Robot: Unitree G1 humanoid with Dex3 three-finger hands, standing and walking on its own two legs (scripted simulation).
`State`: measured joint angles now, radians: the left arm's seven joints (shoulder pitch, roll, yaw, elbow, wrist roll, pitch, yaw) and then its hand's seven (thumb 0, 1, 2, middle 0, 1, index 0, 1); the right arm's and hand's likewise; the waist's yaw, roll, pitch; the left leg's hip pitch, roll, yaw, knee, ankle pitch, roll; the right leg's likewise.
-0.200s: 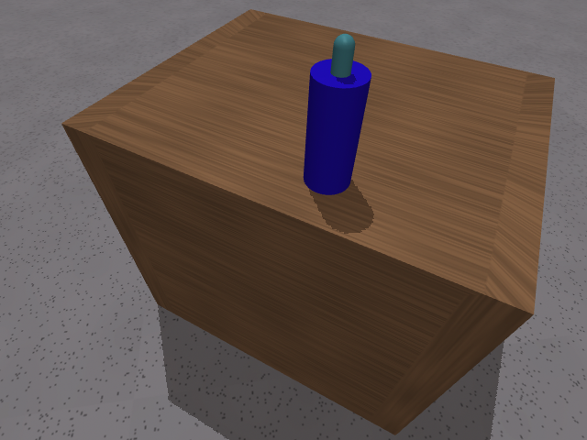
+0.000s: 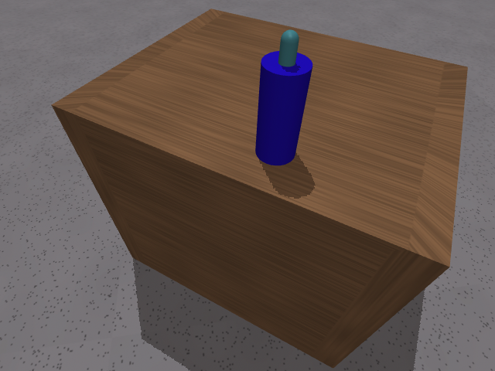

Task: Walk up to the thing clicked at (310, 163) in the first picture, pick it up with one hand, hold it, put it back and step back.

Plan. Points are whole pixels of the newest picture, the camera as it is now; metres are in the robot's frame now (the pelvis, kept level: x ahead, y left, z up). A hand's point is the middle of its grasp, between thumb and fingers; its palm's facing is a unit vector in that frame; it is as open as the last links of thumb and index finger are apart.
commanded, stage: stand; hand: left
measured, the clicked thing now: (281, 101) +0.55 -0.09 +0.15
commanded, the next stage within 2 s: walk up in 0.92 s
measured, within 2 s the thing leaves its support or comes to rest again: neither
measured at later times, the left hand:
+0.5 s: hand out of the picture +0.08 +0.25 -0.16, palm faces -0.03 -0.94 -0.34, open 7.4 cm
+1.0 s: hand out of the picture +0.08 +0.26 -0.16, palm faces -0.07 -0.94 -0.35, open 7.4 cm
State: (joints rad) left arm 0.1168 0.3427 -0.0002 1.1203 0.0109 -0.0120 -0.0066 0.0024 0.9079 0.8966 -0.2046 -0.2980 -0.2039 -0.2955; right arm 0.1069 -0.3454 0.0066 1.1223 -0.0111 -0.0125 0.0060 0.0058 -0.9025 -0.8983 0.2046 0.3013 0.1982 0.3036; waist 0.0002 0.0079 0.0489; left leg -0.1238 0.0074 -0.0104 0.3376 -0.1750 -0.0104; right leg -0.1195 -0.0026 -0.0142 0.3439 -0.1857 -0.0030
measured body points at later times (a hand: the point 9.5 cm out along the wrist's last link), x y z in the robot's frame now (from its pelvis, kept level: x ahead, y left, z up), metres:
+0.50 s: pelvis +0.01 +0.00 +0.00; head +0.02 +0.00 +0.45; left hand +0.08 +0.30 -0.13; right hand +0.08 -0.30 -0.14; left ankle +0.01 +0.13 -0.75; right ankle +0.00 -0.12 -0.75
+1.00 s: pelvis +0.01 +0.00 -0.01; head +0.02 +0.00 +0.44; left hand +0.09 +0.31 -0.13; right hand +0.09 -0.31 -0.13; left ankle +0.01 +0.13 -0.75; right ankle +0.00 -0.12 -0.74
